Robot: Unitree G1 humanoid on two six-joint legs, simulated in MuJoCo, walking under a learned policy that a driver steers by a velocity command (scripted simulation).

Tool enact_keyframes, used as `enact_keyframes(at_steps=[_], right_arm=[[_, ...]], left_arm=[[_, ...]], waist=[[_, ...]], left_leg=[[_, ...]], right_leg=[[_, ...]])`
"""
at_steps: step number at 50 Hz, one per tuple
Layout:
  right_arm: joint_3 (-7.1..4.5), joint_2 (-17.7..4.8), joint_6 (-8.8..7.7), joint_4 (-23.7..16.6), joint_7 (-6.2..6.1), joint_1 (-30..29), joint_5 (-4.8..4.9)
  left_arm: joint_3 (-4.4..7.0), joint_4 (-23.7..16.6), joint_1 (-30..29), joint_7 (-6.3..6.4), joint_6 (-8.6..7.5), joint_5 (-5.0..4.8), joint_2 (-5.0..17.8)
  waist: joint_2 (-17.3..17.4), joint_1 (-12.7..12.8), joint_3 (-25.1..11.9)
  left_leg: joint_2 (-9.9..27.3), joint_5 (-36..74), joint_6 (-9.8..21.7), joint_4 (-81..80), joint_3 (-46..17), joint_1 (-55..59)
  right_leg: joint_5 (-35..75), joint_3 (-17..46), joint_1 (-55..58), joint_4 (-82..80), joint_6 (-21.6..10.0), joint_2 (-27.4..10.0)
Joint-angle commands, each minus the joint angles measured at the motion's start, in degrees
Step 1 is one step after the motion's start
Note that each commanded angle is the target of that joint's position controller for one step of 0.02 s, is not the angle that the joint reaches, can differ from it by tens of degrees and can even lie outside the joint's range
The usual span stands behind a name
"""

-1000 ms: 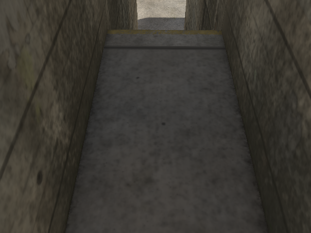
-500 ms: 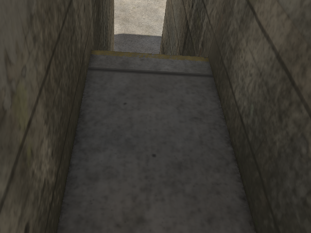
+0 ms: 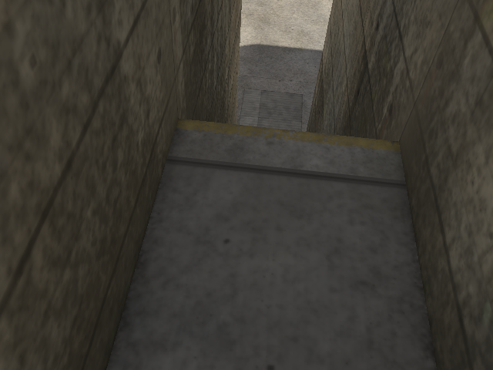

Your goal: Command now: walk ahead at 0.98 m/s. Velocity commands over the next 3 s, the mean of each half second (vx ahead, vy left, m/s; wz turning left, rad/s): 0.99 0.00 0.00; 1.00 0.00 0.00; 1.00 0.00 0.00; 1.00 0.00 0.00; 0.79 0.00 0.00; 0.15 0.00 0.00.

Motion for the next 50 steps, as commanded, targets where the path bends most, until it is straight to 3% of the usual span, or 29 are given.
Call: enact_keyframes(at_steps=[1, 4, 7, 9, 11, 12, 13, 14, 15, 17, 18, 20, 23, 25, 27, 29, 31, 33, 34, 35, 36, 37, 38, 39, 40, 41, 44, 47, 50], right_arm=[[1.18, 0.06, 2.38, -3.49, 0.02, 5.66, -0.04], [2.17, -0.29, 1.06, -5.49, 1.86, -1.64, -3.02], [2.83, -0.05, 1.03, -8.31, 3.50, -9.89, -0.92], [1.54, -3.98, 0.61, -10.26, 4.06, -10.81, -1.34], [-2.05, -10.58, 1.89, -5.33, 3.67, 10.72, 0.36], [-3.44, -13.78, 3.33, -1.75, 2.90, 24.53, 0.24], [-4.11, -16.64, 2.77, 1.09, 4.15, 29.32, -2.69], [-3.09, -10.35, 1.57, 1.84, 4.49, 25.87, -2.19], [-2.20, -6.19, 0.83, 1.19, 4.14, 19.71, -1.27], [-2.49, -6.17, -0.53, 2.45, 4.92, 14.64, -1.22], [-2.42, -5.71, -0.75, 2.90, 4.74, 13.10, -2.08], [-1.68, -2.72, -0.24, 3.76, 4.01, 13.14, -1.50], [-1.98, -5.32, 0.83, 3.86, 1.35, 16.64, -1.01], [-2.51, -7.50, 0.99, 1.75, 0.42, 16.48, -1.12], [-3.02, -9.84, 0.41, 0.67, 0.19, 15.40, -0.77], [-2.20, -10.14, 0.21, 1.72, 1.02, 17.50, -0.44], [-2.20, -12.18, 0.42, 2.84, 1.67, 18.35, -0.75], [-2.18, -14.16, 2.08, 4.63, 2.83, 16.52, -3.66], [-1.92, -14.62, 1.95, 4.21, 3.11, 13.86, -3.64], [0.29, -4.78, 0.69, 3.05, 3.17, 15.42, -3.06], [1.66, 4.01, -0.68, 1.97, 2.44, 32.59, 2.02], [0.76, -1.81, -0.84, 1.45, 1.33, 26.76, 4.85], [-0.23, -3.60, -0.23, 1.23, 0.48, 22.04, 5.07], [-0.87, -4.46, 0.56, 0.29, -0.39, 16.47, 2.72], [-1.31, -4.69, 1.00, -1.58, -0.26, 11.59, 0.56], [-1.71, -3.98, 1.75, -2.08, 0.37, 10.63, 0.17], [-1.98, -1.67, 3.83, -3.46, 1.09, 7.42, 0.29], [-0.93, -0.02, 4.64, -7.83, 1.90, -2.85, -1.40], [-0.51, -1.46, 4.40, -10.67, 3.83, -11.88, -1.90]], left_arm=[[-1.29, -2.42, -7.95, 1.24, -1.67, -0.62, 0.73], [-1.07, -2.17, -4.02, 2.95, -1.52, -1.24, 2.20], [0.61, -0.33, 3.26, 3.03, -1.68, -2.16, 8.08], [0.86, 1.04, 7.02, 2.40, -1.06, -2.56, 9.33], [0.83, 0.36, 2.90, 1.27, 0.63, 1.29, 11.50], [0.25, -1.53, -2.53, 0.90, 0.39, 1.44, 10.32], [-2.59, -1.62, 8.37, 0.13, -0.63, -1.31, -1.73], [-2.14, -1.29, 10.44, 1.18, -2.06, -4.70, 1.25], [-1.59, -3.82, 4.32, 2.38, -2.39, -6.17, 4.20], [-1.99, -6.78, -4.88, 4.11, -2.37, -3.70, 2.04], [-1.63, -7.65, -6.79, 3.92, -1.66, -2.89, 1.42], [-1.50, -7.33, -7.03, 3.95, -0.22, -2.90, 0.11], [-2.12, -10.52, -17.33, 4.06, 1.02, -1.45, -0.72], [-2.41, -11.64, -22.43, 2.86, 1.14, 0.32, 0.23], [-2.84, -11.81, -25.93, 1.39, 0.81, -1.52, 0.91], [-2.36, -12.27, -28.88, -0.13, -0.04, -1.75, 3.41], [-1.08, -12.14, -27.09, -0.26, -0.28, -1.50, 6.66], [1.04, -9.28, -8.65, 0.08, 0.20, -2.72, 10.31], [2.43, -6.35, 2.87, 1.34, 1.47, -2.64, 13.12], [1.81, -2.15, 11.81, 1.99, 2.10, -0.62, 16.66], [1.91, -1.61, 10.32, 0.07, 0.51, 0.52, 17.84], [0.94, -1.44, 6.91, -0.23, -0.90, -0.81, 11.22], [0.66, -1.87, 3.98, -0.63, -1.10, -1.52, 7.81], [0.63, -1.14, 1.89, -0.69, -1.51, -1.69, 7.88], [0.53, -1.79, -0.95, -0.37, -2.01, -0.66, 7.79], [0.09, -1.23, -2.43, 0.22, -2.03, -0.11, 6.48], [-1.38, 1.88, 3.11, 2.77, -0.95, -1.03, 2.09], [-1.46, 1.67, 6.44, 5.21, 0.01, -1.35, 3.88], [-1.05, -0.06, 6.83, 6.36, 0.22, -1.71, 6.75]], waist=[[-1.79, -8.49, 9.25], [3.03, -6.37, 10.58], [-1.58, -3.24, 10.90], [-4.22, -3.56, 7.51], [-11.94, -15.37, -6.09], [-9.87, -22.21, -13.05], [14.01, -13.83, -24.37], [17.14, -11.85, -23.72], [12.31, -11.46, -11.49], [-3.80, -9.04, -1.95], [-5.44, -6.81, 0.08], [-3.87, -4.56, 3.84], [0.72, -4.85, 10.73], [2.19, -5.47, 11.03], [3.43, -5.59, 11.99], [2.96, -6.16, 12.47], [6.52, -3.65, 8.51], [13.77, 7.83, -3.79], [12.39, 15.07, -8.97], [-5.62, 12.52, -14.99], [-30.42, -0.45, -24.26], [-22.71, 0.46, -15.19], [-10.34, 0.97, -9.32], [-0.28, 0.72, -4.46], [1.18, -0.26, -2.07], [-1.10, -2.08, -0.16], [-5.15, -3.61, 4.53], [-5.28, -3.32, 8.47], [-4.14, -1.46, 10.30]], left_leg=[[7.23, 1.64, -1.78, -7.93, -0.01, -12.75], [2.51, 24.14, -4.68, -38.64, 9.84, 9.69], [-1.81, 23.82, -5.93, -48.84, 12.49, 15.19], [-5.69, 16.49, -3.13, -56.26, 14.66, 12.51], [-9.71, 7.86, -0.19, -53.81, 16.01, 31.62], [-4.56, 5.55, 2.92, -51.48, 9.79, 48.97], [10.52, -24.56, 15.73, -62.11, -28.62, 62.70], [12.97, -38.41, 16.03, -78.35, -49.32, 61.22], [13.13, -32.92, 13.87, -79.02, -44.54, 53.80], [9.43, -16.14, 10.40, -77.40, -31.69, 38.88], [8.03, -14.16, 10.31, -76.96, -26.95, 32.73], [5.87, -9.63, 9.11, -78.57, -18.50, 28.05], [4.82, -4.01, 8.04, -81.68, -9.91, 22.85], [2.95, 1.40, 7.40, -82.66, -3.91, 18.04], [1.08, 2.47, 5.86, -87.32, 1.31, 10.48], [3.35, 8.89, 4.99, -89.28, 3.08, 17.09], [4.94, 35.20, 3.05, -80.48, 5.58, 31.60], [6.06, 57.87, 2.29, -60.12, 6.29, 34.73], [4.69, 61.70, 0.51, -44.98, 6.03, 27.18], [-2.66, 12.80, -3.13, -16.33, 2.39, 16.85], [-10.86, -13.02, -2.03, -4.43, -7.89, 6.46], [-7.29, -9.89, -1.70, -1.94, -5.00, 0.61], [-6.30, -5.28, -2.31, -0.35, -3.90, -1.00], [-4.84, -3.20, -2.92, -1.68, -4.14, -0.98], [-3.77, -0.69, -2.82, -4.25, -4.05, -0.89], [-2.29, 1.01, -2.17, -7.17, -4.68, 0.95], [-1.74, 3.30, -2.04, -14.14, -2.30, -3.38], [-1.55, 10.48, -4.63, -25.21, 1.66, -9.59], [-4.89, 23.64, -5.30, -44.95, 9.70, 5.40]], right_leg=[[11.44, 21.78, -7.65, -24.31, -10.41, -17.17], [15.28, 7.10, -21.39, -25.46, -7.52, -6.86], [22.06, 9.15, -10.82, -29.13, -9.45, -11.69], [49.13, 9.12, 8.26, -20.84, -7.71, -14.53], [73.46, 7.75, 14.51, 3.13, -5.80, -16.13], [68.61, 7.25, 3.20, 22.97, -3.37, -13.93], [14.61, 13.40, -14.15, 50.17, -0.37, -1.98], [1.33, 17.76, -18.63, 54.94, -1.34, -2.48], [3.28, 16.15, -24.73, 56.48, -1.04, -5.36], [3.58, 15.63, -25.22, 53.00, -0.78, -8.31], [4.53, 15.91, -23.55, 49.73, -0.67, -10.50], [4.18, 14.71, -23.90, 42.44, 0.33, -13.11], [9.48, 11.89, -30.56, 29.72, 5.11, -16.58], [21.45, 8.24, -26.52, 20.88, 7.43, -15.30], [28.51, 4.17, -13.01, 10.15, 7.66, -13.25], [29.61, 2.99, -9.45, 3.57, 5.93, -11.63], [24.73, -0.37, -9.06, 0.70, 4.45, -7.78], [17.17, -1.96, 9.59, 5.12, 2.10, -4.77], [17.42, -0.23, 23.99, 6.48, 0.37, -6.57], [4.05, 20.19, 31.95, 5.92, -3.19, -15.21], [-18.69, 55.93, 37.79, -16.63, -12.78, -25.26], [-19.72, 58.08, 31.33, -22.78, -10.76, -25.81], [-12.82, 52.06, 25.93, -21.30, -10.19, -25.44], [-3.34, 43.94, 18.62, -18.78, -7.80, -23.63], [-2.96, 39.68, 11.66, -17.07, -7.58, -21.89], [-1.41, 35.20, 6.21, -15.91, -7.23, -20.27], [5.62, 25.58, 2.23, -15.77, -6.62, -17.50], [12.52, 20.45, -1.27, -16.95, -6.95, -17.15], [20.52, 11.60, -11.59, -20.01, -5.62, -13.71]])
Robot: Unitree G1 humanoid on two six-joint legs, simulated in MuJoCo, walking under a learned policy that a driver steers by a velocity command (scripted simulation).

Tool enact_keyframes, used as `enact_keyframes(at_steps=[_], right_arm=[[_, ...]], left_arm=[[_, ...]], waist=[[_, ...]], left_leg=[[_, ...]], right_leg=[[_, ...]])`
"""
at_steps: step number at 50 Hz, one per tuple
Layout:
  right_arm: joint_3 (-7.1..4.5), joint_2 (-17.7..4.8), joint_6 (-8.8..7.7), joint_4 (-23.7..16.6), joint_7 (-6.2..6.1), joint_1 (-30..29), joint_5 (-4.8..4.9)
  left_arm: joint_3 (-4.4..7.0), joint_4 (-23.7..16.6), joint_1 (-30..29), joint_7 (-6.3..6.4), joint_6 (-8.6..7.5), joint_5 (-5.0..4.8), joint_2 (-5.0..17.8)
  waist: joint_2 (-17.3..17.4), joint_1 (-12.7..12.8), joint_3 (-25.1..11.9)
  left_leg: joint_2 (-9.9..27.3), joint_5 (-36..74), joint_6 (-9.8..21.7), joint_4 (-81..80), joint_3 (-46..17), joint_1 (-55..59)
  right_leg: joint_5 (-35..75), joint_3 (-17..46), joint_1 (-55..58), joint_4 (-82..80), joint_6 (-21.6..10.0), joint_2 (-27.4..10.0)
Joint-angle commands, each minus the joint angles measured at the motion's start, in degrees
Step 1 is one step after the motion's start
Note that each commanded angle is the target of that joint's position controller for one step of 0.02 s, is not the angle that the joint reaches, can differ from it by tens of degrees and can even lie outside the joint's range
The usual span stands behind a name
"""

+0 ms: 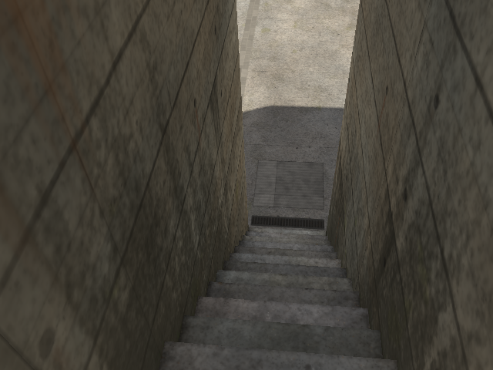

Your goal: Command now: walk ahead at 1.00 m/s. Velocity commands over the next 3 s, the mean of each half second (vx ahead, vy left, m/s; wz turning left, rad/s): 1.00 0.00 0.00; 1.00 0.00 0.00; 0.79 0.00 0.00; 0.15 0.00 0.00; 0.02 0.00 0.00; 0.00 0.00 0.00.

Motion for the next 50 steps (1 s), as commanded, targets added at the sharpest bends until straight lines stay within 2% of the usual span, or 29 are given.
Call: enact_keyframes(at_steps=[1, 3, 5, 6, 7, 8, 9, 10, 14, 18, 22, 26, 27, 29, 31, 32, 33, 34, 35, 36, 37, 38, 41, 43, 44, 45, 47, 48, 50], right_arm=[[0.21, -1.51, -0.36, -4.60, 2.39, -6.36, 0.04], [-3.10, -5.77, 0.38, 1.48, 3.06, 15.12, 0.22], [-6.37, -13.06, 1.01, 10.37, 1.83, 44.63, -2.12], [-5.02, -13.01, -0.40, 12.10, 1.84, 48.32, -3.38], [-2.35, -9.93, -1.76, 9.63, 2.88, 38.75, -1.38], [-2.43, -8.98, -2.61, 5.64, 3.63, 25.84, -1.14], [-1.91, -4.48, -4.00, 3.11, 3.61, 19.07, 0.43], [-1.44, -3.77, -4.59, 0.92, 4.00, 13.53, 0.58], [-0.96, -9.11, -3.49, -1.24, 1.26, 11.12, -3.77], [-0.50, -4.84, -3.10, 2.03, -2.31, 19.79, 0.01], [-1.07, -2.94, -0.45, 3.50, -1.71, 27.24, 1.65], [-1.03, 3.07, -3.26, 11.47, -3.03, 47.87, 3.88], [0.11, 5.92, -2.12, 7.66, -3.58, 36.72, 3.99], [-0.94, -1.61, 0.35, 4.15, -2.62, 24.87, 0.23], [-1.24, -5.43, -0.66, -0.91, -2.24, 8.43, 2.20], [0.22, -0.53, -0.44, -8.18, -1.50, 26.37, 3.59], [2.38, -0.73, -0.10, -12.08, -0.62, 24.33, 6.06], [1.67, -2.39, 0.03, -9.70, -0.58, 10.74, 5.17], [2.10, -0.27, 1.03, -5.50, -0.78, 15.09, 4.01], [1.38, -1.88, 0.92, -5.13, -0.95, 10.33, 4.62], [1.64, -2.86, 1.34, -10.35, -0.62, 3.75, 4.27], [0.15, -3.79, 1.96, -2.52, 0.53, 20.12, 2.66], [0.49, -1.46, 1.86, -1.76, 4.08, 20.67, 0.64], [-1.80, -6.10, 2.33, 1.07, 3.79, 29.67, -0.77], [-4.72, -13.05, 1.79, 7.77, 3.14, 47.77, -3.20], [-3.40, -8.39, 2.12, 12.71, 3.38, 56.87, -3.27], [-0.19, -3.46, 1.38, 14.26, 3.78, 53.59, -1.76], [-1.69, -8.16, 1.78, 12.55, 3.81, 35.91, 0.72], [-0.32, -2.49, -0.75, 3.09, 1.13, 9.55, -0.14]], left_arm=[[1.70, -6.37, -6.04, 1.26, -1.76, -0.38, 10.68], [2.31, -7.66, -10.42, 1.24, -3.07, 0.57, 12.89], [2.98, -9.26, -22.46, 0.95, -3.38, 0.93, 16.35], [1.85, -9.88, -27.00, 0.77, -3.97, 0.39, 9.16], [-0.49, -13.44, -17.71, 0.74, -5.62, 0.84, 0.07], [0.20, -14.73, -9.36, 0.65, -5.59, -1.96, 0.35], [1.39, -13.14, -10.80, 0.24, -5.12, -5.85, 3.88], [1.45, -14.06, -14.86, 0.73, -3.07, -4.46, 4.95], [1.20, -18.33, -17.04, -1.08, -0.02, -0.64, 7.53], [0.11, -17.24, -17.56, -6.13, -0.45, 0.15, 3.57], [1.68, -17.86, -24.49, -5.83, 1.43, 0.28, 9.68], [2.58, -20.75, -40.69, -3.58, -4.06, 1.19, 10.90], [1.66, -18.97, -34.25, -3.56, -4.90, 1.44, 9.90], [2.71, -8.08, -0.22, -4.62, -2.92, 4.58, 8.62], [1.45, -1.31, 28.15, -6.59, -1.64, 5.63, 12.18], [4.35, -3.41, 17.27, -4.47, -0.40, 1.23, 23.56], [4.96, -8.97, -3.79, -1.61, 2.84, -2.65, 25.62], [2.99, -11.30, -6.21, -2.73, 1.96, 1.18, 16.39], [3.08, -9.96, -8.00, -3.27, -0.14, 2.56, 16.41], [2.59, -11.15, -8.48, -2.60, -0.57, 1.49, 12.71], [0.41, -14.42, -19.98, 1.62, -0.22, 2.13, 9.32], [-0.97, -15.09, -27.65, 3.50, -0.02, 5.23, 7.85], [-0.87, -15.64, -29.62, 5.41, -0.15, -1.76, 7.63], [0.59, -14.61, -32.98, 6.21, 0.31, -2.81, 8.57], [1.81, -14.11, -38.96, 5.20, -0.19, -3.06, 8.80], [1.33, -14.00, -38.92, 3.10, 0.44, -3.53, 3.39], [-0.51, -17.57, -24.44, 3.09, -0.37, -2.37, -6.50], [-1.40, -20.57, -10.71, 1.70, -0.95, -3.99, -7.95], [0.42, -20.93, -21.90, 1.65, 0.59, -0.24, 5.26]], waist=[[-6.04, -3.11, 9.88], [-9.87, -12.07, 0.54], [-8.84, -30.72, -6.38], [6.05, -32.92, -2.83], [21.27, -20.96, -1.33], [20.36, -9.50, -2.57], [0.09, -5.96, 1.70], [-9.96, -4.73, 2.62], [-4.80, -0.39, 1.19], [-1.44, -2.56, -0.41], [4.24, -10.10, 3.32], [6.56, -22.47, 13.80], [-1.54, -16.64, 13.94], [1.38, -1.17, -2.02], [-7.92, 18.84, -8.18], [-39.01, 0.80, -16.38], [-43.74, -5.47, -14.68], [-21.44, -0.49, -2.60], [-11.27, -4.03, -2.04], [2.73, -2.82, 3.71], [-1.05, -7.66, 13.28], [-7.26, -15.53, 8.92], [-5.88, -14.99, 2.24], [-10.03, -21.06, 2.55], [-5.81, -31.75, -0.92], [10.62, -35.25, 4.02], [28.14, -21.85, 15.05], [36.14, -3.38, 8.34], [-4.91, 2.49, 12.75]], left_leg=[[-5.40, 14.05, -1.21, -14.36, 9.69, 26.95], [-11.77, 16.34, 0.56, -5.90, 13.88, 49.54], [-9.73, 3.09, 5.24, -4.71, 14.05, 68.02], [-4.10, 1.15, 11.15, -16.38, 3.31, 64.16], [3.21, 11.03, 16.96, -19.67, -19.23, 54.97], [10.82, -2.58, 23.83, -35.65, -40.14, 44.70], [13.47, -4.27, 23.91, -28.26, -41.43, 35.96], [13.95, -4.60, 22.51, -22.52, -36.98, 27.55], [8.68, -0.75, 16.49, -15.29, -21.95, 3.70], [-4.46, -31.21, 7.60, -1.43, 2.89, -5.52], [0.56, -33.04, 8.84, 24.43, -6.59, 30.77], [-0.67, -20.12, 7.29, 43.28, -16.10, 45.86], [-5.31, -21.78, 1.04, 43.76, -9.68, 29.76], [-11.64, -20.59, -2.76, 59.06, -3.76, 6.05], [-20.04, -55.84, -4.03, 90.46, -8.56, -7.87], [-15.97, -40.46, -1.97, 71.02, -17.14, -17.01], [-6.01, -29.21, 0.36, 47.91, -16.68, -26.14], [-4.03, -31.78, -1.05, 47.52, -10.26, -30.26], [-6.00, -42.14, -1.11, 56.42, -6.31, -26.17], [-1.16, -27.21, 1.16, 36.32, -10.17, -28.88], [0.94, -2.91, 1.43, 8.57, -8.81, -10.72], [-2.45, 20.68, 1.10, 6.94, -0.50, 23.46], [-4.81, 42.67, -0.70, -13.91, 7.73, 43.36], [-2.47, 35.20, 3.00, -10.41, 6.78, 50.89], [-0.30, 29.92, 9.90, -9.02, 2.42, 57.42], [0.22, 10.97, 11.40, -11.75, 2.32, 54.95], [-4.42, 10.50, -0.55, -5.80, 3.43, 41.17], [4.15, -15.43, 3.17, -22.15, -26.03, 36.15], [0.13, -23.37, 3.04, -15.48, -19.44, -5.44]], right_leg=[[28.30, 3.87, -31.75, -16.80, -7.46, -9.14], [58.27, -3.45, -33.02, -1.63, -6.24, -8.42], [72.11, -3.94, -37.48, 43.56, -2.33, -9.56], [23.31, -0.27, -45.40, 77.77, 0.57, -1.50], [-10.24, 13.91, -50.90, 82.43, -0.35, 4.39], [-3.91, 14.07, -48.89, 74.60, -0.62, 2.41], [1.33, 16.67, -49.29, 70.60, -1.63, 0.15], [2.77, 13.45, -50.39, 67.14, -1.24, -2.67], [19.70, 3.44, -33.14, 44.29, 1.49, -6.09], [72.26, -5.17, -9.02, 17.09, -1.02, -2.42], [59.40, 0.41, -39.54, 11.58, 3.05, -8.16], [41.83, 5.50, -65.19, 12.36, 5.22, -7.31], [57.46, -0.94, -46.22, -5.44, 3.18, -7.18], [91.15, -2.85, 14.06, -12.61, -3.86, -8.50], [72.63, 1.38, 36.21, 10.96, -7.80, -15.06], [40.50, 25.92, 39.48, 8.67, -16.22, -25.54], [2.23, 45.09, 28.35, 1.52, -22.24, -33.98], [5.19, 45.59, 13.13, 4.95, -17.49, -33.12], [13.64, 51.33, 3.23, 3.22, -17.55, -34.26], [-17.01, 45.97, -8.32, 5.87, -11.29, -28.96], [-20.12, 32.30, -38.72, 7.84, -5.83, -22.20], [-15.94, 21.40, -60.82, 14.90, -6.13, -16.38], [-11.43, -1.01, -56.20, 28.55, 0.43, -7.62], [-4.60, 1.97, -54.37, 43.72, 0.80, -6.00], [5.25, 0.33, -56.39, 73.61, 3.56, -2.92], [-17.15, -2.93, -65.26, 105.04, 3.16, 4.45], [-7.98, 13.08, -79.74, 110.93, -5.39, 10.04], [4.50, 13.74, -83.82, 90.58, -8.35, 2.17], [26.35, 5.45, -53.59, 53.03, -5.48, -5.43]])
Over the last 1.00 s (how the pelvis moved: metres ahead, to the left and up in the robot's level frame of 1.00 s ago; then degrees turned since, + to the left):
1.06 -0.10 0.01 -2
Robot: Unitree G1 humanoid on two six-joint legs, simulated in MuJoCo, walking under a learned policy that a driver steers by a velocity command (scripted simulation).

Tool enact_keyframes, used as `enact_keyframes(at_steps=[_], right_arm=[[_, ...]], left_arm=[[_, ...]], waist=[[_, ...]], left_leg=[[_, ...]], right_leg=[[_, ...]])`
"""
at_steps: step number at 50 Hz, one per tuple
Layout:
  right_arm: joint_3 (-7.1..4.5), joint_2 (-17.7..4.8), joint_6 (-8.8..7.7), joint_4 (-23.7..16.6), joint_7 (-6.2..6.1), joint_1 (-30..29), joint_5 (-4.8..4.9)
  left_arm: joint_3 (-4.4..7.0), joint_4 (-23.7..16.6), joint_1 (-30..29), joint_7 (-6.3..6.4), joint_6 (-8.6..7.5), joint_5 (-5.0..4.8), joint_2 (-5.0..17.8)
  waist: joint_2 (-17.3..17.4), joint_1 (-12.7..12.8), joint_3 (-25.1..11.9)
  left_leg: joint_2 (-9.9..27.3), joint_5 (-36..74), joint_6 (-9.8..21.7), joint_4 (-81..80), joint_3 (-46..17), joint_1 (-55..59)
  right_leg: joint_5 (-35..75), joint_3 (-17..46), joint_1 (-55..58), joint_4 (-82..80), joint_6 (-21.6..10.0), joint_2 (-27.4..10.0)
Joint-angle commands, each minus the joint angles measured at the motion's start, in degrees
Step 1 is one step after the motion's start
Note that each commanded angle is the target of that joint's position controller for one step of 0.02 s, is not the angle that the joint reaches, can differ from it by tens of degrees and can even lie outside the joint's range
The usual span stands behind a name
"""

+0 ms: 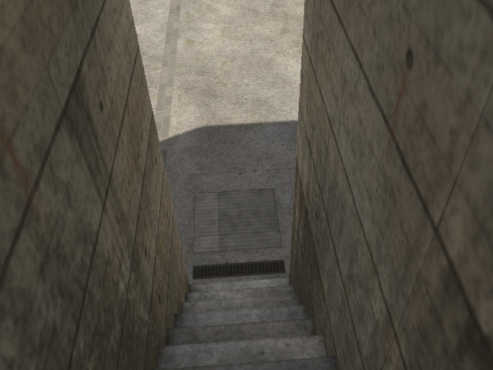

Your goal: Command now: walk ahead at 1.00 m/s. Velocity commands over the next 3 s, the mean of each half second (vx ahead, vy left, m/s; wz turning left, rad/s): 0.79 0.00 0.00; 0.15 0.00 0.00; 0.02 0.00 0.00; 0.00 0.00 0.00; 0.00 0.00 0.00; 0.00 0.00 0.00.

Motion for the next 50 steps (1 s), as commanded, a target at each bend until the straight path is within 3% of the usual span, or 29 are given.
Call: enact_keyframes(at_steps=[1, 3, 5, 7, 8, 9, 10, 11, 13, 14, 17, 20, 22, 23, 25, 26, 28, 29, 30, 31, 34, 38, 40, 42, 43, 45, 46, 47, 50], right_arm=[[2.11, 1.06, -2.12, -5.92, -2.82, -17.33, -2.90], [1.69, -0.77, -3.70, -3.67, -5.18, -11.86, -4.96], [2.39, 0.38, -1.74, -1.86, -5.89, -1.70, -0.08], [-0.22, -3.16, -0.42, -0.14, -5.63, 4.40, 1.29], [-0.03, -1.46, -0.23, -0.79, -5.86, -1.73, 1.46], [-1.43, -3.40, -0.54, -1.84, -5.65, -11.84, 3.41], [-1.15, -0.19, -1.52, -4.78, -6.12, -15.68, 1.45], [-0.64, 1.04, -3.08, -9.34, -5.11, -10.55, 2.43], [1.26, 4.65, -2.51, -10.89, -4.01, -8.51, 6.46], [0.99, 3.08, -1.00, -11.77, -4.52, -12.80, 5.82], [1.79, 3.37, 0.78, -6.61, -0.98, 0.43, -0.25], [0.61, 0.74, 3.10, -1.20, -0.12, 14.58, 3.67], [-2.95, -9.81, 2.72, 5.68, -0.45, 33.58, -2.13], [-1.22, -6.22, 1.50, 9.41, 0.01, 35.95, -1.88], [2.43, -3.49, 1.40, 7.18, 0.80, 12.60, 0.13], [1.99, -1.80, 0.81, 6.82, 1.03, 16.06, 0.01], [4.39, -0.44, 2.68, 3.42, -2.65, 5.13, -0.79], [4.14, -2.66, 2.18, 3.21, -5.46, -0.57, -3.36], [5.00, -2.45, 1.80, 1.92, -7.21, -2.67, -5.24], [5.10, -2.14, 0.76, 1.18, -9.21, -1.95, -2.05], [6.06, 0.87, 0.23, 2.06, -10.88, 3.94, 2.69], [5.48, 4.12, 2.64, 3.77, -10.57, 12.05, 1.65], [4.75, 5.14, 3.09, 3.49, -10.81, 9.18, 1.31], [3.42, 1.98, 1.98, 1.99, -8.78, -1.10, 1.16], [4.44, 5.16, 0.58, 0.12, -6.48, 10.17, 0.48], [4.57, 3.95, 0.25, -1.02, -5.35, 6.83, 0.82], [4.21, 3.11, 1.34, -0.24, -6.24, 5.37, 4.18], [3.86, 2.39, 2.16, 1.36, -7.00, 0.67, 3.10], [6.58, 7.94, 3.67, -2.17, -4.87, -3.46, -1.78]], left_arm=[[0.93, -4.24, 8.53, -1.66, -0.70, 3.94, 7.18], [0.52, -1.67, 10.19, -5.78, -1.44, 1.39, 7.28], [-1.40, -4.01, 3.68, -6.56, 0.96, 1.43, 5.26], [-0.32, -5.08, 1.56, -7.42, 1.43, 1.60, 8.66], [0.67, -2.56, 9.62, -7.34, 1.48, 1.70, 9.25], [2.78, 4.06, 30.69, -7.51, 1.51, 3.20, 12.14], [1.81, 9.90, 40.83, -7.74, 1.42, 2.92, 9.98], [0.94, 7.38, 34.31, -7.73, 1.17, 2.10, 7.95], [0.71, 5.97, 21.57, -7.48, 0.89, 2.62, 9.68], [-1.20, 2.88, 8.13, -4.83, 1.26, 3.46, 4.27], [-0.50, 1.70, 3.07, 1.29, 0.02, 5.28, 8.97], [1.97, 2.72, -6.37, 1.21, -0.34, 1.63, 16.00], [2.57, 2.08, -13.84, -0.01, -1.09, 0.31, 9.94], [2.65, 1.86, -10.63, 0.59, -1.32, 1.27, 4.06], [0.54, -2.41, 14.55, -0.38, -0.86, -0.97, -3.34], [2.04, 2.63, 11.43, 0.36, -0.04, -1.87, 3.69], [1.46, 1.39, 6.40, 0.27, 4.07, 1.57, 3.18], [0.63, -2.69, 5.93, -0.92, 4.39, 2.64, 1.59], [0.94, -4.04, 3.20, -1.79, 4.90, 3.00, 5.01], [1.92, -5.34, -0.64, -2.28, 4.20, 2.91, 9.67], [0.04, -3.25, 0.68, -6.50, 3.02, 4.19, 5.41], [0.40, -4.26, -4.76, -8.44, 3.53, 3.36, 7.18], [1.73, -1.66, 2.70, -8.95, 1.68, 3.44, 8.38], [2.99, 8.10, 29.92, -8.04, 1.78, 4.10, 10.93], [0.65, 7.13, 22.52, -8.38, 2.11, 3.84, 9.83], [-0.71, 5.66, 17.77, -6.84, 2.44, 5.12, 8.32], [0.87, 5.89, 18.28, -5.87, 2.47, 5.91, 11.14], [-0.33, 1.87, 12.62, -4.80, 2.59, 5.17, 8.89], [-0.49, -0.81, 4.75, -0.38, 5.00, 3.40, 10.57]], waist=[[-9.20, 17.37, 9.40], [-4.57, 15.42, 3.01], [-5.49, 9.08, 3.36], [-0.29, 4.13, -1.73], [3.60, 10.13, -2.55], [-2.94, 24.26, -3.49], [-19.68, 27.87, 1.64], [-28.43, 19.09, 0.54], [-11.89, 5.88, 6.68], [-0.27, 0.38, 11.94], [3.54, -6.12, 11.43], [-16.09, -13.72, -2.25], [-4.64, -24.59, -3.92], [13.40, -23.24, 5.52], [24.96, 7.27, 4.58], [5.58, 1.36, 4.96], [-12.54, 5.94, 1.07], [-3.96, 12.11, -2.38], [-3.17, 11.25, -1.78], [-8.89, 9.89, 0.50], [-8.20, 9.08, -2.94], [0.70, -0.59, 6.11], [7.17, 2.31, 6.14], [-5.93, 16.92, 4.11], [-20.07, 7.85, -6.60], [-7.72, 3.84, -10.83], [-0.74, 3.37, -10.61], [8.82, 2.65, -5.71], [9.13, -3.81, -3.02]], left_leg=[[9.49, 15.47, -0.64, -17.96, -25.41, -33.01], [13.17, 11.82, 4.10, -4.26, -30.78, -34.04], [11.76, 7.39, 5.55, 1.67, -27.68, -21.97], [11.97, 13.13, 7.89, 6.67, -33.65, -9.95], [13.02, 19.35, 7.83, 18.72, -35.27, -13.27], [2.21, 28.28, 0.28, 47.34, -17.18, -23.07], [-7.39, -3.37, -4.45, 65.23, -8.06, -48.62], [-5.82, -2.06, -3.78, 57.59, -24.54, -57.51], [0.89, 7.06, -2.93, 35.60, -23.87, -58.87], [4.16, 16.46, -5.19, 18.03, -19.48, -46.83], [1.32, 59.32, -8.63, 1.31, -4.88, -2.51], [2.99, 60.62, -8.39, -10.00, 2.55, 31.44], [9.78, 54.70, -0.89, -26.78, -4.57, 42.95], [10.78, 63.91, -1.16, -34.99, -7.71, 34.81], [17.99, 65.01, -3.46, -32.66, -35.59, 32.21], [17.22, 53.96, -7.09, -27.86, -29.63, 27.19], [15.16, 58.58, -7.00, -26.31, -26.48, 14.02], [19.51, 60.98, -3.98, -26.87, -36.61, 2.61], [20.06, 62.82, -3.39, -27.20, -42.33, -7.15], [11.47, 47.63, -6.24, -22.15, -31.31, -10.12], [3.10, 25.39, -5.70, -13.49, -16.24, -16.03], [4.06, 33.37, -6.19, -2.27, -17.17, 4.11], [5.84, 42.63, -6.53, 7.84, -20.78, 2.06], [-2.71, 34.94, -14.91, 45.39, -6.19, -25.53], [-2.97, -23.83, -19.64, 65.51, -8.87, -43.08], [1.24, -19.10, -16.25, 62.24, -22.68, -43.24], [4.76, -6.23, -12.86, 45.74, -23.44, -43.28], [3.57, 2.55, -11.28, 40.90, -19.06, -35.39], [4.88, 42.97, -11.89, -9.61, -5.30, 5.84]], right_leg=[[24.41, -9.16, 10.84, -37.54, 4.00, -6.23], [40.39, -9.49, 19.41, -35.62, 7.21, -6.50], [31.40, -9.28, 17.38, -52.61, 7.53, -6.85], [25.43, -9.37, 20.03, -52.44, 4.82, -5.45], [22.22, -6.24, 26.00, -54.28, 2.57, -8.16], [20.88, -8.64, 45.09, -64.00, -3.21, -10.24], [5.78, -7.26, 62.03, -61.47, -5.27, -10.52], [-1.36, 11.49, 60.82, -59.64, -7.94, -12.74], [-12.71, 29.34, 41.31, -73.18, -12.58, -24.31], [-19.95, 30.53, 20.05, -75.97, -10.41, -23.19], [-15.46, 6.63, -13.59, -53.36, -1.11, -12.82], [-1.78, -0.84, -10.85, -43.25, 1.48, -12.74], [8.84, -3.33, -5.22, 1.19, 9.43, -0.86], [-32.15, -5.70, -10.01, 29.33, 11.80, 12.12], [-23.05, 6.35, -27.26, 7.41, 7.04, 7.44], [-12.86, 8.61, -29.78, -0.98, 4.56, 6.67], [2.96, 4.77, -20.70, -10.26, 5.45, 4.80], [11.09, 8.80, -11.86, -24.48, 4.99, 0.90], [19.80, 6.52, -1.87, -25.82, 7.72, -0.73], [28.15, 6.33, 3.85, -40.02, 8.05, 1.09], [62.11, -7.84, 28.39, -56.85, 11.89, 5.06], [50.27, -7.66, 16.30, -79.01, 11.86, 2.01], [45.03, -5.44, 20.02, -82.54, 10.35, -1.52], [66.00, -3.60, 59.82, -105.05, -1.35, -10.52], [91.90, 11.50, 76.36, -79.80, -16.00, -24.17], [81.26, 9.93, 67.86, -78.42, -18.23, -28.28], [46.70, 11.69, 59.65, -79.19, -16.70, -26.65], [52.91, 6.43, 45.96, -80.09, -12.77, -20.33], [42.12, -2.72, 12.94, -79.54, -6.99, -7.17]])
Over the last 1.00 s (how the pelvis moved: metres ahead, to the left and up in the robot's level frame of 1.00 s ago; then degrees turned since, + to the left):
0.91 0.00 -0.74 1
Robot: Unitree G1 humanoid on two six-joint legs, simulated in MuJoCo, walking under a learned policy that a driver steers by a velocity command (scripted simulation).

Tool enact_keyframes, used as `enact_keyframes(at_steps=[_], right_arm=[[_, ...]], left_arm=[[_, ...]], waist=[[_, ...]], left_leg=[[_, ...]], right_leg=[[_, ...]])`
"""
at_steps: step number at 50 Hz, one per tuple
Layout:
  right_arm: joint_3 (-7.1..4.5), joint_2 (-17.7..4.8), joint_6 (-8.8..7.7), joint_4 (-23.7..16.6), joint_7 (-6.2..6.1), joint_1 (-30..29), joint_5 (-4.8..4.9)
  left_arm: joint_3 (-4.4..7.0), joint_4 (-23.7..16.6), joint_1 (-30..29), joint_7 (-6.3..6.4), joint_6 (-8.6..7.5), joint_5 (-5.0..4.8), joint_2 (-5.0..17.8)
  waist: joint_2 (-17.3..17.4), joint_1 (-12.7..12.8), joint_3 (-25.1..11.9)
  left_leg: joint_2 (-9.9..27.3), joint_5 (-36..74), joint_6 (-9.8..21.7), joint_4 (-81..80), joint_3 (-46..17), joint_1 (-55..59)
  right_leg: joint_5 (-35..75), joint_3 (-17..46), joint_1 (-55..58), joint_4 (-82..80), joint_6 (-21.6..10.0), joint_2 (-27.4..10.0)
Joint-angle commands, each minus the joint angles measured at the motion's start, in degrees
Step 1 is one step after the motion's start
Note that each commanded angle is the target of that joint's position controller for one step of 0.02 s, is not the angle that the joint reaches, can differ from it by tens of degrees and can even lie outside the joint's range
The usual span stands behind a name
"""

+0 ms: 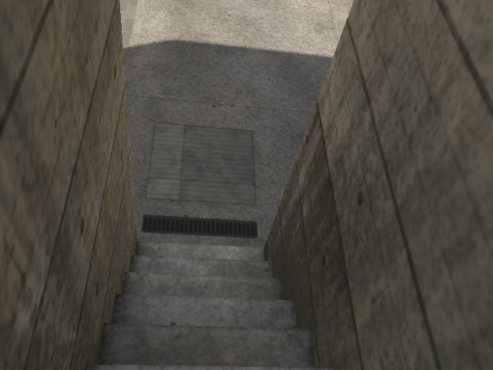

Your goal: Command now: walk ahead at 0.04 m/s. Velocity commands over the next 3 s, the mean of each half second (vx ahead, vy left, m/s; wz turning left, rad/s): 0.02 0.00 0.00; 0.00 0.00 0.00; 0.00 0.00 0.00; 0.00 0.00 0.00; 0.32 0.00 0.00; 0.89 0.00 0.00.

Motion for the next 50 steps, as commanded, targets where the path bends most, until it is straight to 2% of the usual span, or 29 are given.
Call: enact_keyframes(at_steps=[1, 3, 4, 6, 7, 8, 9, 10, 12, 13, 14, 15, 16, 19, 21, 23, 26, 28, 32, 33, 36, 37, 38, 39, 41, 43, 45, 47, 50], right_arm=[[0.13, -3.24, 0.70, 3.09, 2.06, 12.81, -0.61], [-1.71, -7.98, -1.10, 3.36, 3.86, 11.01, -0.68], [-1.39, -7.70, -1.51, 1.46, 4.11, 4.16, -1.95], [-2.02, -10.31, -3.48, -0.50, 5.63, 0.21, -0.26], [-3.30, -13.18, -3.47, 0.64, 5.71, 2.93, 0.22], [-3.86, -12.77, -2.36, 2.88, 5.74, 5.05, 0.10], [-1.77, -4.19, -1.46, 0.74, 6.99, 5.58, -1.54], [-2.27, -4.96, -0.43, -0.88, 6.88, 6.52, -1.26], [-4.91, -11.35, 1.02, 3.46, 6.68, 27.77, -0.52], [-4.29, -11.41, 0.68, 5.96, 7.01, 40.18, -0.76], [-3.98, -16.47, 0.46, 11.00, 6.50, 50.66, -3.86], [-1.31, -14.03, -0.01, 10.49, 6.45, 37.99, -3.83], [-0.21, -15.22, -0.36, 6.93, 7.09, 28.01, -2.34], [1.13, -13.96, 1.62, 2.24, 7.76, 16.97, -2.60], [0.77, -20.63, 1.37, 2.27, 5.60, 15.70, -2.90], [0.60, -19.21, 2.65, -1.65, 2.10, 15.81, -3.24], [3.69, -11.05, 3.79, -4.90, 1.22, 12.75, -2.68], [4.28, -9.15, 3.84, -5.33, 0.12, 12.52, -2.28], [0.96, -16.90, 3.13, -5.95, -2.75, 19.63, -3.09], [-0.07, -20.03, 3.91, -6.36, -1.71, 17.50, -2.99], [-3.38, -23.37, 4.39, -6.12, 0.08, 14.02, 1.14], [-4.88, -24.09, 2.93, -5.36, 1.04, 16.16, 4.56], [-4.69, -20.07, 1.45, -8.83, 1.53, 13.52, 3.91], [-5.20, -21.64, -0.31, -17.40, 1.69, -3.42, 3.47], [-5.05, -15.94, -3.98, -16.68, 1.67, -5.40, 5.66], [-5.78, -16.05, -2.10, -9.33, 1.07, 1.96, -0.31], [-4.20, -11.95, 2.06, -7.99, 1.47, 6.88, -1.13], [-1.54, -7.57, 5.92, -12.70, 0.53, 0.16, -0.88], [-0.47, -8.55, 6.60, -17.45, 0.18, -2.26, -1.26]], left_arm=[[1.44, -6.74, -7.63, 1.74, -0.57, -0.45, 8.15], [2.04, -2.81, -1.55, 3.82, -1.52, -4.57, 2.82], [0.80, -0.64, 5.85, 4.08, -2.76, -5.94, -1.39], [0.35, -0.14, 9.68, 3.61, -3.11, -4.44, -3.43], [-1.02, -1.34, 13.15, 2.60, -2.29, -3.76, -7.59], [-1.61, -0.91, 12.76, 2.24, -1.35, -1.39, -6.41], [0.68, -2.08, 9.26, 2.81, -1.18, -3.35, 0.63], [1.58, -1.30, 6.79, 2.65, 0.00, -2.84, 4.22], [2.15, -2.64, -6.71, 1.76, 0.58, -2.76, 2.95], [1.35, -5.69, -16.12, 0.39, 0.26, -4.85, -1.41], [0.52, -7.23, -22.42, 0.04, 0.47, -7.64, -8.36], [0.61, -5.52, -4.40, 0.38, 1.86, -8.25, -13.31], [1.02, -4.86, 6.48, -0.46, 2.85, -7.93, -10.65], [1.37, -9.43, -11.94, 0.97, 6.75, -7.65, -5.19], [-1.00, -14.70, -9.28, 1.69, 8.38, -7.10, -9.57], [1.28, -18.52, -17.12, 2.18, 7.79, -6.20, -1.90], [0.69, -20.93, -15.89, 1.17, 5.64, -6.42, -3.12], [-0.26, -21.75, -16.06, 2.04, 4.59, -3.79, -3.56], [-1.12, -27.80, -26.20, 2.86, 2.97, -3.58, -0.42], [-3.10, -30.05, -26.13, 1.97, 2.33, -3.73, -4.95], [-3.81, -26.27, -13.32, -1.33, 2.17, -3.02, -3.20], [-2.61, -20.69, -6.66, -2.08, 2.13, -0.21, -0.31], [0.22, -15.79, -0.36, -2.04, 1.69, -0.19, 9.15], [1.44, -15.03, 7.48, -1.38, -1.07, 0.71, 13.40], [2.38, -15.00, 0.55, 0.98, -4.79, 0.10, 8.54], [2.27, -15.43, -4.18, 2.62, -0.93, -0.50, 2.90], [-0.03, -17.26, -11.52, 1.73, 2.47, 1.90, 1.40], [-3.01, -19.76, -14.80, 2.93, 3.32, 1.22, 0.31], [-2.46, -18.00, -8.51, 4.01, 2.78, -0.60, 3.81]], waist=[[11.28, -7.81, -6.35], [-2.23, -3.87, -5.25], [0.97, 1.28, -1.34], [-4.45, 4.12, 1.28], [9.37, 4.23, 2.79], [20.72, 3.53, 2.65], [15.27, 3.24, 4.29], [7.10, 3.01, 3.52], [-4.35, -9.09, -2.79], [-4.62, -16.67, -6.19], [5.86, -20.33, 0.75], [21.01, -3.29, 1.59], [29.54, 3.18, -2.27], [0.76, 0.49, -2.14], [18.36, 3.51, -0.50], [15.57, -2.03, 2.63], [21.64, -1.06, 3.79], [24.45, -1.74, 0.75], [20.60, -6.80, -6.64], [21.12, -3.21, -9.38], [26.54, 3.06, -10.39], [21.58, 3.67, -2.20], [-13.91, 5.86, 9.74], [-31.76, 14.19, 17.91], [-23.41, 7.61, 16.23], [-13.68, 3.43, 1.16], [-5.14, -2.70, -6.36], [2.24, -3.77, -5.26], [3.98, -2.44, -3.53]], left_leg=[[-1.88, 28.53, -0.46, -26.17, 12.97, 45.03], [3.68, 40.39, 0.55, -36.12, 4.39, 21.10], [4.22, 37.72, -0.36, -45.45, 4.12, 8.53], [6.58, 32.12, -0.77, -61.18, 2.39, 7.73], [4.70, 52.35, -3.76, -71.88, 7.46, 16.03], [1.38, 54.08, -4.75, -77.32, 5.18, 28.47], [-0.23, 56.77, -1.65, -79.62, 11.84, 36.87], [2.59, 47.27, 0.36, -76.14, 10.72, 43.85], [5.42, 50.32, 2.34, -60.89, 9.50, 57.61], [10.50, 47.05, 5.04, -60.71, 5.65, 65.95], [17.63, 62.40, 10.44, -72.70, -1.38, 61.31], [18.46, 84.84, 9.75, -60.44, -3.25, 58.72], [23.76, 91.74, 14.86, -54.67, -10.53, 58.43], [21.85, 48.51, 14.73, -64.01, -8.15, 45.28], [31.98, 37.61, 22.38, -66.58, -20.56, 38.68], [22.23, 0.48, 17.68, -70.26, -15.14, 32.15], [12.90, 4.84, 15.84, -69.68, -2.92, 24.88], [10.18, 18.52, 17.74, -68.23, -0.58, 29.07], [16.58, 39.93, 21.05, -59.13, -6.71, 49.71], [16.76, 47.79, 23.00, -67.17, -5.12, 47.89], [13.00, 41.17, 17.99, -70.78, 1.65, 34.79], [9.14, 31.87, 16.42, -68.22, 5.54, 25.34], [1.59, -9.78, 13.38, -52.57, 10.23, 9.01], [-1.03, -40.19, 11.23, -47.17, -1.95, -9.73], [-5.94, -15.08, 12.86, -45.93, -23.50, -20.89], [-8.67, 11.23, 13.80, -36.10, -15.33, -7.29], [-13.45, 22.37, 10.01, -17.43, -6.67, 8.71], [-13.21, 20.64, 4.31, -3.11, -4.53, 7.45], [-8.37, 16.14, 0.96, -3.22, -5.02, -0.75]], right_leg=[[45.64, 7.55, -26.91, -3.44, -4.71, -10.05], [12.78, 10.25, -5.61, 10.25, -4.65, -9.12], [8.45, 12.88, 5.26, 13.86, -4.01, -9.17], [3.93, 17.38, 9.08, 21.70, -2.86, -9.13], [1.46, 4.43, 0.87, 25.64, 3.13, -3.02], [-8.56, -3.57, -8.55, 19.22, 6.24, 1.41], [-8.73, 4.98, -10.17, 16.42, 3.45, -2.95], [-0.21, 10.71, -13.35, 17.72, 1.65, -6.82], [8.96, 11.20, -20.84, 30.43, 2.10, -5.50], [-1.92, 10.30, -25.79, 45.20, 6.82, -3.27], [-37.21, 3.37, -27.24, 78.70, 14.97, 13.24], [-45.38, 8.49, -30.08, 87.42, 13.96, 7.98], [-39.63, 14.79, -33.18, 91.36, 15.36, 5.79], [-23.39, 10.73, -37.09, 96.57, 11.67, 2.95], [-20.39, 17.85, -42.24, 96.28, 13.61, -1.81], [-8.01, 15.58, -42.42, 94.67, 14.33, 1.17], [-5.32, 8.16, -36.31, 94.12, 17.37, 1.59], [-1.66, 2.47, -33.80, 91.65, 19.59, -0.62], [-12.10, 8.92, -40.85, 86.69, 19.24, -4.52], [-32.33, 0.88, -32.16, 82.04, 17.39, -5.68], [-38.06, -3.89, -6.89, 55.63, 10.82, -8.36], [-39.32, -3.55, -3.88, 45.66, 5.90, -3.35], [-16.54, 19.42, -8.82, 16.22, -0.48, -6.94], [-28.84, 54.37, -14.51, -12.16, -8.26, -12.24], [-10.16, 52.71, -6.06, 1.69, -8.56, -12.83], [7.08, 33.27, -10.11, 21.87, -3.10, -10.53], [3.61, 24.88, -25.39, 24.35, -1.83, -8.94], [6.84, 27.27, -27.27, 19.20, -4.61, -11.06], [12.30, 29.79, -15.80, 17.28, -5.21, -12.36]])
Over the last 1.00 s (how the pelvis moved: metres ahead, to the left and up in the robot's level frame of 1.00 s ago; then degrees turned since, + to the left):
0.62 0.11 -0.58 -1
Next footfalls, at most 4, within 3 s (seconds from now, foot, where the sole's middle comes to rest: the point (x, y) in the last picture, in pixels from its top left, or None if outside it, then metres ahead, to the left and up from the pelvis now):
0.28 left None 0.22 0.20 -0.98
0.74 right None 0.10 -0.11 -0.76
1.30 left None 0.24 0.14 -0.98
1.66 right None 0.10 -0.18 -0.76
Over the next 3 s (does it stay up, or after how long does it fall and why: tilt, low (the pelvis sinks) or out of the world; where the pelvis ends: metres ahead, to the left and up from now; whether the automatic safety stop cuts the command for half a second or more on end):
stays up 0.50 -0.02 -0.46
